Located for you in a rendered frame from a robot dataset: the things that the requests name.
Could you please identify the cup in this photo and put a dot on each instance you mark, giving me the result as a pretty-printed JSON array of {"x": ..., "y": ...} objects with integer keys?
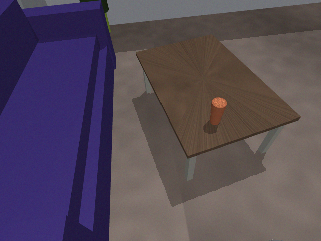
[{"x": 218, "y": 106}]

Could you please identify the sofa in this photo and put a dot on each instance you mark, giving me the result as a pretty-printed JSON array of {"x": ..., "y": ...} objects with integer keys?
[{"x": 56, "y": 113}]

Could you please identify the coffee table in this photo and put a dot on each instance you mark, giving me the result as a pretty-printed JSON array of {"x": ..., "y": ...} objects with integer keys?
[{"x": 186, "y": 76}]

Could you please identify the potted plant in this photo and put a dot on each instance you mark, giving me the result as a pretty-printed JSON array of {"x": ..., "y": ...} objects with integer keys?
[{"x": 105, "y": 7}]

